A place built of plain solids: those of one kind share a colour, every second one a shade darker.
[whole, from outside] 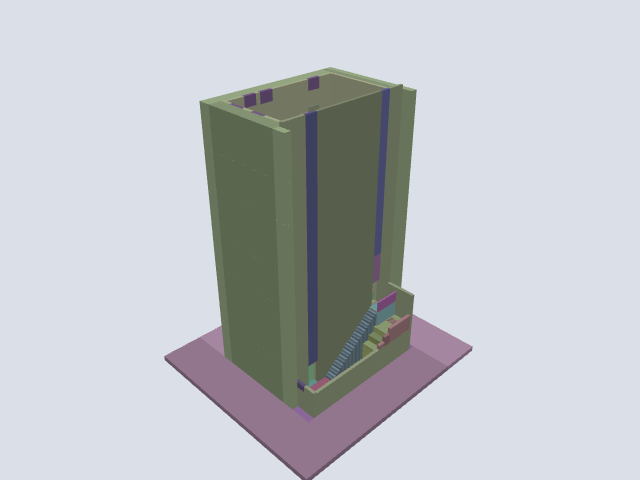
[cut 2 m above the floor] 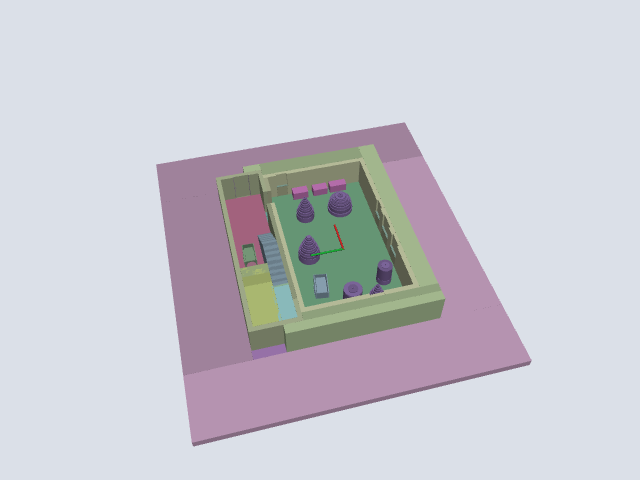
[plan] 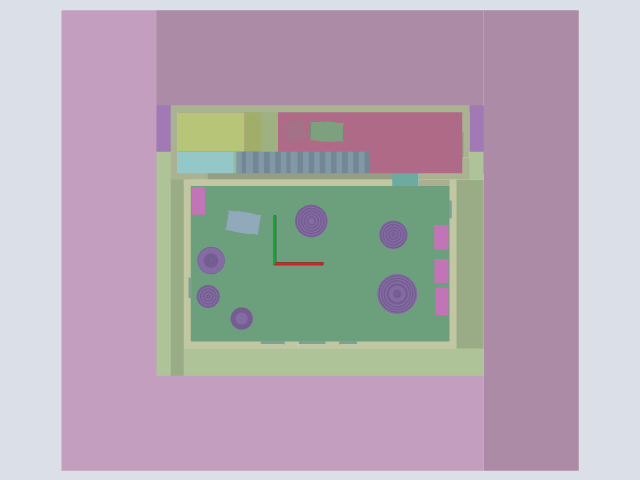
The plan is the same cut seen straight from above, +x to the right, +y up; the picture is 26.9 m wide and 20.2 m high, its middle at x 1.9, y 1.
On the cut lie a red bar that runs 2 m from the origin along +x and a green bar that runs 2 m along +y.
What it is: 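A harbour's pilots' and signal tower of tall halls, each with a gallery across one end and a long, narrow stair open to the hall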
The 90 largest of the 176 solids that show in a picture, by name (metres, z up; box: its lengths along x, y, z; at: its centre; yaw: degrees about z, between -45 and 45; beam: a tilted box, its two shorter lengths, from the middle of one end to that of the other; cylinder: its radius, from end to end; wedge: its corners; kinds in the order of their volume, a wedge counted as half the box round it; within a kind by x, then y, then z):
{
 "wall_fill_1": {"box": [0.6, 9.43, 4.79], "at": [-4.68, 0.0, 2.04]},
 "wall_fill_2": {"box": [0.6, 9.43, 5.63], "at": [-4.68, 0.0, 7.25]},
 "wall_fill_3": {"box": [0.6, 9.43, 3.22], "at": [-4.68, 0.0, 11.67]},
 "wall_fill_4": {"box": [0.6, 9.43, 4.28], "at": [-4.68, 0.0, 15.43]},
 "wall_fill_5": {"box": [0.6, 9.43, 3.17], "at": [-4.68, 0.0, 19.15]},
 "wall_fill_6": {"box": [0.6, 9.43, 3.66], "at": [-4.68, 0.0, 22.56]},
 "wall_fill_7": {"box": [0.54, 8.25, 4.79], "at": [-4.11, -0.59, 2.04]},
 "wall_fill_8": {"box": [0.54, 8.25, 3.66], "at": [-4.11, -0.59, 22.56]},
 "wall_fill_9": {"box": [12.62, 1.14, 4.79], "at": [2.48, -4.14, 2.04]},
 "wall_fill_10": {"box": [12.62, 1.14, 5.63], "at": [2.48, -4.14, 7.25]},
 "wall_fill_11": {"box": [12.62, 1.14, 3.22], "at": [2.48, -4.14, 11.67]},
 "wall_fill_12": {"box": [12.62, 1.14, 4.28], "at": [2.48, -4.14, 15.43]},
 "wall_fill_13": {"box": [12.62, 1.14, 3.17], "at": [2.48, -4.14, 19.15]},
 "wall_fill_14": {"box": [12.62, 1.14, 3.66], "at": [2.48, -4.14, 22.56]},
 "wall_fill_15": {"box": [1.14, 7.11, 4.79], "at": [8.22, -0.01, 2.04]},
 "wall_fill_16": {"box": [1.14, 7.11, 5.63], "at": [8.22, -0.01, 7.25]},
 "wall_fill_17": {"box": [1.14, 7.11, 3.22], "at": [8.22, -0.01, 11.67]},
 "wall_fill_18": {"box": [1.14, 7.11, 4.28], "at": [8.22, -0.01, 15.43]},
 "wall_fill_19": {"box": [1.14, 7.11, 3.17], "at": [8.22, -0.01, 19.15]},
 "wall_fill_20": {"box": [1.14, 7.11, 3.66], "at": [8.22, -0.01, 22.56]},
 "wall_fill_21": {"box": [0.6, 1.17, 4.79], "at": [8.49, 4.13, 2.04]},
 "wall_fill_22": {"box": [0.6, 1.17, 5.63], "at": [8.49, 4.13, 7.25]},
 "wall_fill_23": {"box": [0.6, 1.17, 3.22], "at": [8.49, 4.13, 11.67]},
 "wall_fill_24": {"box": [0.6, 1.17, 4.28], "at": [8.49, 4.13, 15.43]},
 "wall_fill_25": {"box": [0.6, 1.17, 3.17], "at": [8.49, 4.13, 19.15]},
 "wall_fill_26": {"box": [0.6, 1.17, 3.66], "at": [8.49, 4.13, 22.56]},
 "ground_garden_1": {"box": [4.0, 19.39, 0.5], "at": [-6.98, 0.98, -0.27]},
 "ground_garden_2": {"box": [13.77, 4.0, 0.5], "at": [1.9, -6.71, -0.27]},
 "ground_garden_3": {"box": [13.77, 4.0, 0.5], "at": [1.9, 8.67, -0.27]},
 "ground_garden_4": {"box": [4.0, 19.39, 0.5], "at": [10.79, 0.98, -0.27]},
 "wall_yard_1": {"box": [0.3, 3.13, 3.05], "at": [-4.23, 5.11, 1.37]},
 "wall_yard_2": {"box": [0.3, 2.86, 3.37], "at": [-4.23, 5.24, 4.58]},
 "wall_yard_3": {"box": [1.55, 0.27, 24.89], "at": [-3.6, 3.68, 12.3]},
 "wall_yard_4": {"box": [0.91, 0.27, 4.94], "at": [-2.37, 3.68, 2.32]},
 "wall_yard_5": {"box": [6.86, 0.27, 24.89], "at": [1.51, 3.68, 12.3]},
 "wall_yard_6": {"box": [12.57, 0.3, 2.66], "at": [1.9, 6.52, 1.18]},
 "wall_yard_7": {"box": [2.14, 0.27, 24.89], "at": [7.12, 3.68, 12.3]},
 "wall_yard_8": {"box": [0.3, 0.94, 2.83], "at": [8.04, 4.01, 1.26]},
 "wall_yard_9": {"box": [0.3, 1.15, 2.83], "at": [8.04, 6.1, 1.26]},
 "wall_yard_10": {"box": [0.26, 1.05, 2.1], "at": [8.06, 5.0, 1.05]},
 "wall_1": {"box": [0.3, 2.13, 4.79], "at": [-3.69, -2.51, 2.04]},
 "wall_2": {"box": [0.3, 7.11, 3.66], "at": [-3.69, -0.01, 22.56]},
 "wall_3": {"box": [0.3, 4.12, 4.79], "at": [-3.69, 1.48, 2.04]},
 "wall_4": {"box": [1.01, 0.27, 5.63], "at": [-3.33, 3.41, 7.25]},
 "wall_5": {"box": [1.66, 0.3, 3.66], "at": [-3.01, -3.42, 22.56]},
 "wall_6": {"box": [3.24, 0.3, 4.79], "at": [-2.22, -3.42, 2.04]},
 "wall_7": {"box": [8.78, 0.27, 4.79], "at": [0.55, 3.41, 2.04]},
 "wall_8": {"box": [0.59, 0.3, 4.79], "at": [0.71, -3.42, 2.04]},
 "wall_9": {"box": [3.86, 0.3, 3.66], "at": [1.02, -3.42, 22.56]},
 "wall_10": {"box": [0.57, 0.3, 4.79], "at": [2.42, -3.42, 2.04]},
 "wall_11": {"box": [4.19, 0.3, 4.79], "at": [5.55, -3.42, 2.04]},
 "wall_12": {"box": [1.9, 0.3, 3.66], "at": [6.69, -3.42, 22.56]},
 "wall_13": {"box": [1.6, 0.27, 4.79], "at": [6.85, 3.41, 2.04]},
 "wall_14": {"box": [0.3, 5.49, 4.79], "at": [7.5, -0.83, 2.04]},
 "wall_15": {"box": [0.3, 0.88, 4.79], "at": [7.5, 3.1, 2.04]},
 "floor_1": {"box": [10.89, 6.55, 0.35], "at": [1.9, 0.0, -0.18]},
 "wall_shed_1": {"box": [2.81, 1.65, 3.2], "at": [-2.68, 5.55, 1.55]},
 "wall_shed_2": {"box": [0.7, 1.65, 2.63], "at": [-0.92, 5.55, 1.26]},
 "wall_shed_3": {"box": [0.7, 1.65, 2.06], "at": [-0.22, 5.55, 0.98]},
 "step_1": {"box": [0.29, 0.91, 4.65], "at": [-1.54, 4.27, 2.27]},
 "step_2": {"box": [0.29, 0.91, 4.45], "at": [-1.3, 4.26, 2.18]},
 "step_3": {"box": [0.29, 0.91, 4.26], "at": [-1.07, 4.26, 2.08]},
 "step_4": {"box": [0.29, 0.91, 4.07], "at": [-0.83, 4.26, 1.99]},
 "step_5": {"box": [0.29, 0.91, 3.88], "at": [-0.6, 4.26, 1.89]},
 "step_6": {"box": [0.29, 0.91, 3.69], "at": [-0.36, 4.26, 1.79]},
 "step_7": {"box": [0.29, 0.91, 3.5], "at": [-0.13, 4.26, 1.7]},
 "step_8": {"box": [0.29, 0.91, 3.31], "at": [0.1, 4.26, 1.6]},
 "step_9": {"box": [0.29, 0.91, 3.11], "at": [0.34, 4.26, 1.51]},
 "step_10": {"box": [0.29, 0.91, 2.92], "at": [0.57, 4.26, 1.41]},
 "step_11": {"box": [0.29, 0.91, 2.73], "at": [0.81, 4.26, 1.32]},
 "step_12": {"box": [0.29, 0.91, 2.54], "at": [1.04, 4.26, 1.22]},
 "step_13": {"box": [0.29, 0.91, 2.35], "at": [1.28, 4.26, 1.12]},
 "step_14": {"box": [0.29, 0.91, 2.16], "at": [1.51, 4.26, 1.03]},
 "step_15": {"box": [0.29, 0.91, 1.96], "at": [1.75, 4.26, 0.93]},
 "wall_pier_out_1": {"box": [2.34, 0.91, 4.59], "at": [-2.91, 4.27, 2.24]},
 "wall_pier_out_2": {"box": [2.46, 0.16, 4.84], "at": [-2.85, 4.8, 2.37]},
 "wall_over_yard_1": {"box": [0.91, 0.27, 17.45], "at": [-2.37, 3.68, 16.01]},
 "wall_over_yard_2": {"box": [1.11, 0.27, 22.24], "at": [5.5, 3.68, 13.62]},
 "floor_yard_1": {"box": [11.97, 2.56, 0.35], "at": [1.9, 5.09, -0.18]},
 "store_buoy_1": {"cylinder": 0.57, "from": [-2.68, 0.14, 0.47], "to": [-2.68, 0.14, 1.51]},
 "store_buoy_2": {"cylinder": 0.46, "from": [-1.4, -2.3, 0.43], "to": [-1.4, -2.3, 1.41]},
 "store_buoy_3": {"cylinder": 0.69, "from": [1.53, 1.8, -0.02], "to": [1.53, 1.8, 0.51]},
 "store_buoy_4": {"cylinder": 0.84, "from": [5.15, -1.27, -0.02], "to": [5.15, -1.27, 0.29]},
 "store_buoy_5": {"cylinder": 0.79, "from": [5.15, -1.27, 0.29], "to": [5.15, -1.27, 0.59]},
 "floor_quay_1": {"box": [0.6, 2.86, 0.5], "at": [-4.68, 5.24, -0.27]},
 "floor_quay_2": {"box": [0.6, 2.86, 0.5], "at": [8.49, 5.24, -0.27]},
 "wall_over_door_1": {"box": [0.91, 0.54, 2.83], "at": [-2.37, 3.54, 8.65]},
 "wall_terrw_1": {"box": [2.81, 0.3, 1.58], "at": [-2.68, 6.52, 3.3]},
 "floor_roof_1": {"box": [2.81, 1.66, 0.12], "at": [-2.68, 5.55, 3.19]},
 "floor_hda_1": {"box": [0.12, 0.91, 4.84], "at": [-1.69, 4.26, 2.37]}
}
